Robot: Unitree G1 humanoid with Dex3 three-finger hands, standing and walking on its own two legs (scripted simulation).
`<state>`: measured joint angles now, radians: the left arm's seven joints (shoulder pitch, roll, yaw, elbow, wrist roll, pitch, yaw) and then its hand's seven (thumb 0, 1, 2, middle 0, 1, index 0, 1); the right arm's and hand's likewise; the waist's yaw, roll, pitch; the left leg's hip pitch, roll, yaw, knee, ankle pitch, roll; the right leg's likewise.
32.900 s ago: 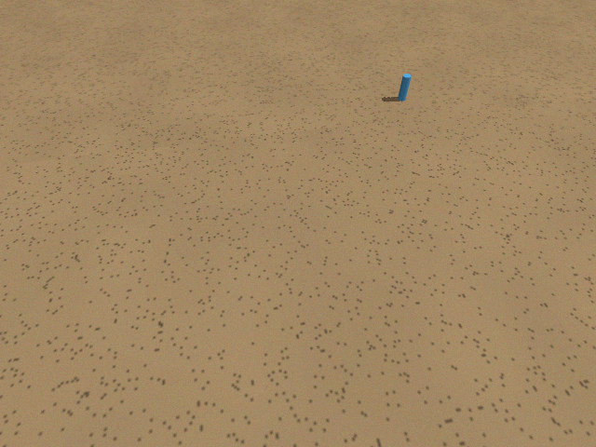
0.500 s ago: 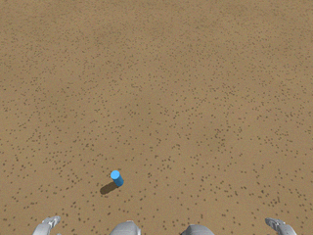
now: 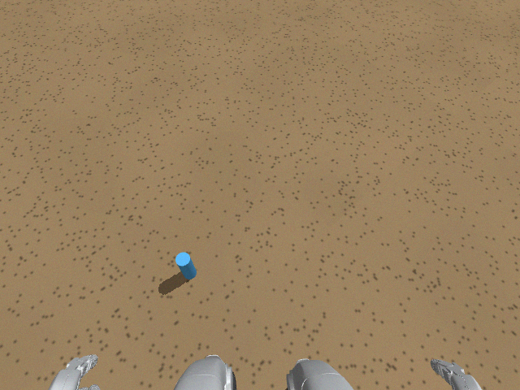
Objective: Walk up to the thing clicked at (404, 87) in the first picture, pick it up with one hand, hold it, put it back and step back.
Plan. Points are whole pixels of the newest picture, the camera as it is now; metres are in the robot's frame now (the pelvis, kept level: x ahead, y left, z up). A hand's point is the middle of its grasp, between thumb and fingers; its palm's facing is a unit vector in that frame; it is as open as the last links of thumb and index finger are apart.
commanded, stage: step back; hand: left
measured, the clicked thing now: (186, 266) +0.51 +0.25 -0.68
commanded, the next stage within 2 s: none
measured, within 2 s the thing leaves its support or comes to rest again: neither
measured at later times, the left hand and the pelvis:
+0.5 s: hand out of the picture -0.02 +0.27 -0.14, palm faces +0.05 -0.93 -0.36, open 7.4 cm; pelvis -0.14 +0.00 +0.01, yaw +4 degrees
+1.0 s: hand out of the picture -0.22 +0.22 -0.13, palm faces +0.02 -0.91 -0.41, open 7.4 cm; pelvis -0.30 -0.05 +0.00, yaw +2 degrees
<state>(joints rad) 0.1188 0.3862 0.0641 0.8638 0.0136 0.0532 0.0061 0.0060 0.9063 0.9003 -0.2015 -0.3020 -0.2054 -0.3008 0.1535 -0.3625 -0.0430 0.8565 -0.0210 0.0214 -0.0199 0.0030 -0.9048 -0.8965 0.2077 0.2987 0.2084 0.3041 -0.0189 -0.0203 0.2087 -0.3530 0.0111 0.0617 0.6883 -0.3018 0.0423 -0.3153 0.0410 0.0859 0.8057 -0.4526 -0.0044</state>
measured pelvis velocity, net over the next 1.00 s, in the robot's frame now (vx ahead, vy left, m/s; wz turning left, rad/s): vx -0.30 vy -0.05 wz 0.03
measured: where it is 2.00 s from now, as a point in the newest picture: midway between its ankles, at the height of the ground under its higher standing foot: outside the picture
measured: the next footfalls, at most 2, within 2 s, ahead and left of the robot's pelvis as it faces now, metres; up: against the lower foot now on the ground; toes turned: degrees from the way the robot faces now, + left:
right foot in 0.04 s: +0.03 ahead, -0.13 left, +0.00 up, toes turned +4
left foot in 0.38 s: -0.08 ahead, +0.11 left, +0.00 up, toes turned +1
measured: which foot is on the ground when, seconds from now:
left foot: down 0.00-0.06, up 0.08-0.36, down 0.38-0.80, up 0.82-1.00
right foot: up 0.00-0.02, down 0.04-0.40, up 0.42-0.76, down 0.78-1.00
